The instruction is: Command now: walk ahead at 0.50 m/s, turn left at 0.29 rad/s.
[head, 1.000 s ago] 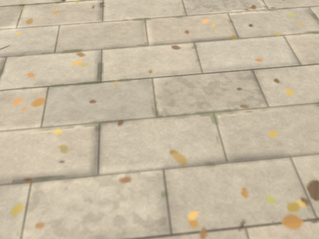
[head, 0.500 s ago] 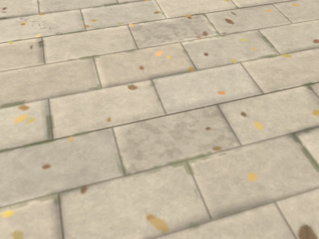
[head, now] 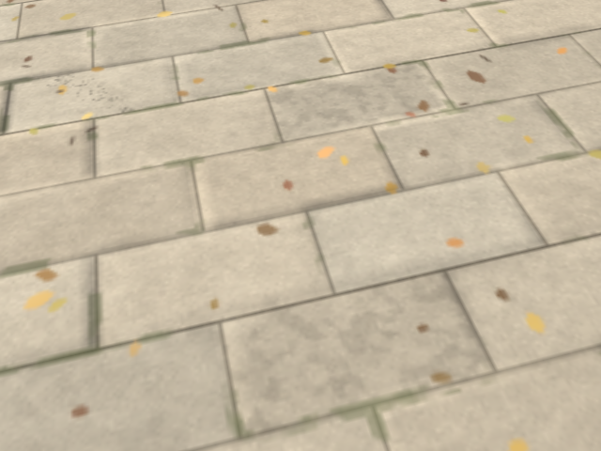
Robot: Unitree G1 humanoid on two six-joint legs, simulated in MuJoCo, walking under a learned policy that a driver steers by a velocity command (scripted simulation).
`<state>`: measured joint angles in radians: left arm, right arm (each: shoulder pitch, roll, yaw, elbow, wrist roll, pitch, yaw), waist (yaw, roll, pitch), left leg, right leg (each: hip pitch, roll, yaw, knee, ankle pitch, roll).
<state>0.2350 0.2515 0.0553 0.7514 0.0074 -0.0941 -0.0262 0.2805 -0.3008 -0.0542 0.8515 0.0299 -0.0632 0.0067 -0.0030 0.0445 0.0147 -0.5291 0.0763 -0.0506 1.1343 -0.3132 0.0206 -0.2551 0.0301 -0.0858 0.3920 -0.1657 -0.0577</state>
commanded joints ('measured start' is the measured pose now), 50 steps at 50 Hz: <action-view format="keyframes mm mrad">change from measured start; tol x32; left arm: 1 -19 111 32 -32 9 -33 4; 50 -20 110 28 -59 6 -18 20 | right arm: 1 45 -47 -21 -48 0 17 -7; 50 5 -89 -46 -253 0 33 -9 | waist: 1 -21 -127 -13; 14 73 -88 78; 21 -122 101 -398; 50 24 -163 -16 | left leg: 1 -118 58 -65 -5 115 -18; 14 -211 2 80 -497 259 40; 18 266 -147 170 -570 175 140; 21 953 255 -759 -810 9 403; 28 330 85 -270 -903 457 293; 39 379 59 -337 -770 230 179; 45 -266 -106 -150 157 -257 4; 50 -158 21 -75 66 -6 -7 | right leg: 1 69 -277 186 -263 159 -156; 13 342 -319 -63 -205 354 -94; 18 293 -274 -144 302 899 -14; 19 43 -228 -146 611 574 32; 20 -409 -6 -21 947 -400 90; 21 -520 -12 182 1027 -424 69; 40 -189 -30 163 91 117 72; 42 68 -64 165 45 115 15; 44 627 -456 813 -29 -144 -218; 50 149 -280 352 -182 -34 -107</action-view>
